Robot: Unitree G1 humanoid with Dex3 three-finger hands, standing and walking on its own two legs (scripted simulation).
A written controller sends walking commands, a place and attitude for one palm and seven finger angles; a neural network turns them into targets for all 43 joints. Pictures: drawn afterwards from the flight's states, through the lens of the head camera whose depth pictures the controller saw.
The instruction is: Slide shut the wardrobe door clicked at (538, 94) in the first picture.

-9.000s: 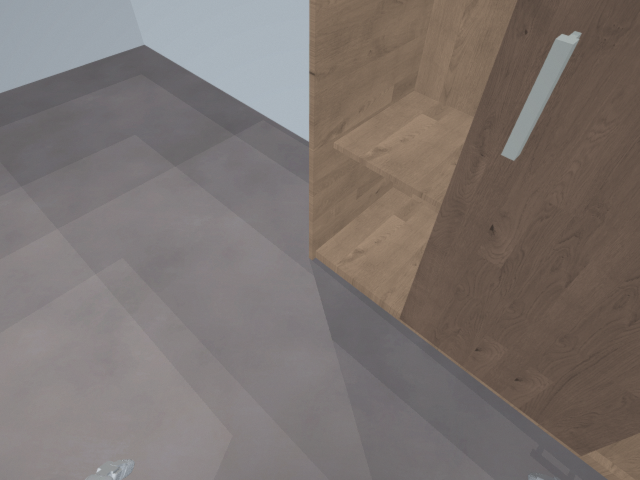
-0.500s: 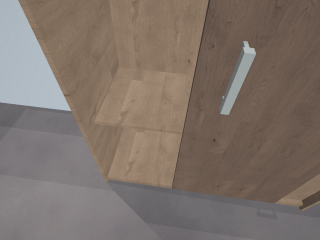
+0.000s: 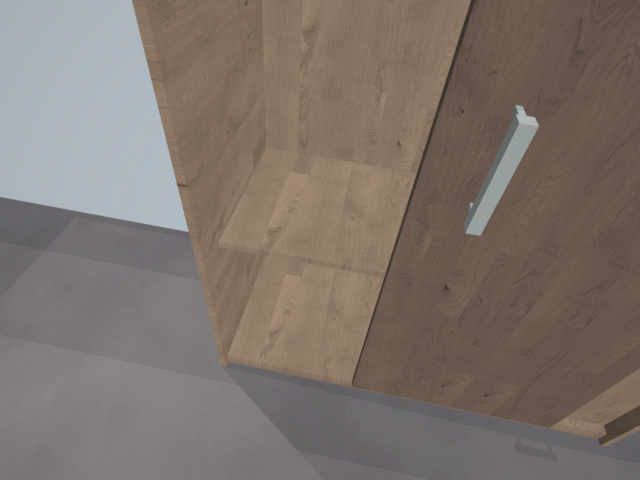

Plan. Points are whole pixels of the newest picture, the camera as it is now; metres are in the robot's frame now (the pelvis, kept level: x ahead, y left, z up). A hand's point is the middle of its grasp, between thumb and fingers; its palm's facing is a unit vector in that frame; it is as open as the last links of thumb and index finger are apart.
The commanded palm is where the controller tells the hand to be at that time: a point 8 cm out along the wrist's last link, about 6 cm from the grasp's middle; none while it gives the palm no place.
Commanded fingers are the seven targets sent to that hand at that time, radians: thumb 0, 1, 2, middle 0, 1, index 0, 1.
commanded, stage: come to a stop and stand still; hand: right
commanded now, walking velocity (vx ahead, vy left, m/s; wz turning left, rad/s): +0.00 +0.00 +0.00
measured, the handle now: (494, 173) +0.52 -0.21 +0.15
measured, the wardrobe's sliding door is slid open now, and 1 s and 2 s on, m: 0.41 0.41 0.41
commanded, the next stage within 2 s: look again from close up in 1.10 s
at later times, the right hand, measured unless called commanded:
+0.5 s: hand out of the picture +0.00 -0.16 -0.18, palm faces +0.03 +0.99 -0.17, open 7.4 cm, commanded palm none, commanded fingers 0.00 -0.90 -0.90 0.20 0.30 0.20 0.30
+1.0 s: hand out of the picture +0.02 -0.25 -0.18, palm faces +0.01 +0.98 -0.21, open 7.4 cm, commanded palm none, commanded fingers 0.00 -0.90 -0.90 0.20 0.30 0.20 0.30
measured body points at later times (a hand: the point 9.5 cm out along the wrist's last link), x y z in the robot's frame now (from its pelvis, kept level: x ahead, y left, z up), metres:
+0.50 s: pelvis +0.02 -0.01 +0.00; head +0.04 +0.00 +0.45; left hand -0.02 +0.19 -0.17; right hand +0.00 -0.22 -0.16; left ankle -0.03 +0.10 -0.74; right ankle +0.07 -0.15 -0.74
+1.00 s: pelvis +0.01 -0.06 +0.00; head +0.02 -0.07 +0.45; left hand +0.06 +0.18 -0.15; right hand +0.02 -0.30 -0.16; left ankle -0.03 +0.10 -0.74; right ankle +0.07 -0.15 -0.74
